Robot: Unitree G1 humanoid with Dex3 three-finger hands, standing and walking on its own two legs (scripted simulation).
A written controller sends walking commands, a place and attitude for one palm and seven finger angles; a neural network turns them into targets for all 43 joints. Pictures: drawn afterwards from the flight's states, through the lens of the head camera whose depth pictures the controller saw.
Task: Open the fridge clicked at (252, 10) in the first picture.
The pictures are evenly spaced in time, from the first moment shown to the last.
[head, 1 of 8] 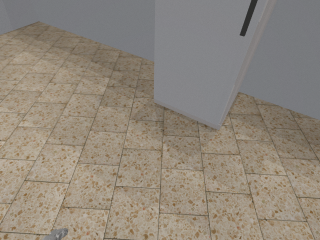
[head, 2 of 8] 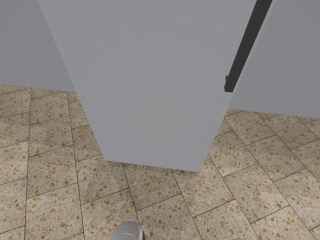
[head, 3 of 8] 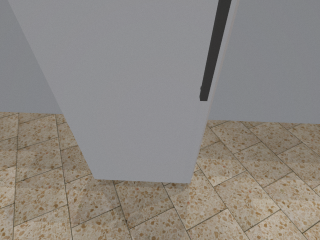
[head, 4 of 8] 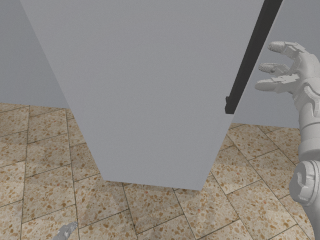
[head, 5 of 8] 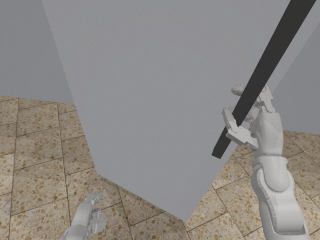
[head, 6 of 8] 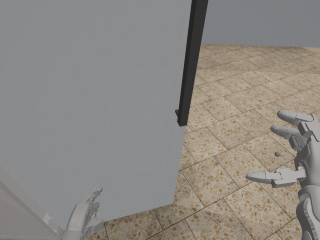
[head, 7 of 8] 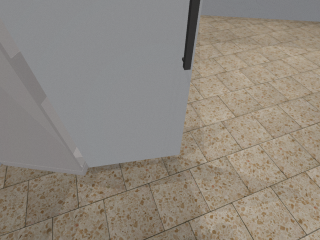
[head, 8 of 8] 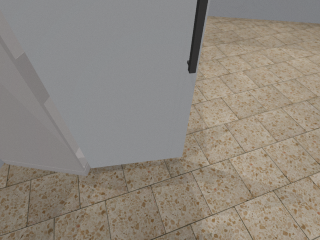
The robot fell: no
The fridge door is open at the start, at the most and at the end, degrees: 0 81 73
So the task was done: yes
